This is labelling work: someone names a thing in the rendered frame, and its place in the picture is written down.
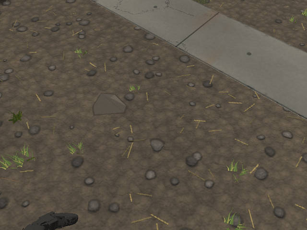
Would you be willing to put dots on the left robot hand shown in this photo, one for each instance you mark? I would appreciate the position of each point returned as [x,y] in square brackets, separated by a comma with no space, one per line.
[52,221]

